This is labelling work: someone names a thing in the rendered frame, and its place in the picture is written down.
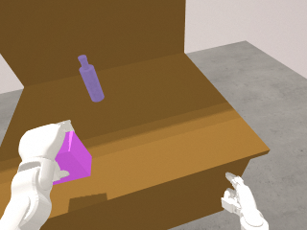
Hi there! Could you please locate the robot left forearm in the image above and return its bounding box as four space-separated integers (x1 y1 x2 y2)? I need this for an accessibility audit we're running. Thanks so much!
0 157 55 230

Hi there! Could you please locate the robot right forearm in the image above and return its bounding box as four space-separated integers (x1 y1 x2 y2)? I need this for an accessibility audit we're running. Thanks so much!
239 207 270 230

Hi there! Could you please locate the table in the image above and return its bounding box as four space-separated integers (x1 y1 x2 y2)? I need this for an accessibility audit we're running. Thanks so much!
0 0 270 230

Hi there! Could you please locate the sponge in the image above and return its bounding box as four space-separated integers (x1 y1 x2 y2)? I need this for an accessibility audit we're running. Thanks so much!
53 130 92 185

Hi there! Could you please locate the left robot hand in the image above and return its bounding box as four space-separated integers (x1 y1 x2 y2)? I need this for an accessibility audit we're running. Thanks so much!
18 120 75 182

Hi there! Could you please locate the right robot hand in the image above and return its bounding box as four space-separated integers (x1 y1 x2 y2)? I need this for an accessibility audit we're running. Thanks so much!
221 172 257 216

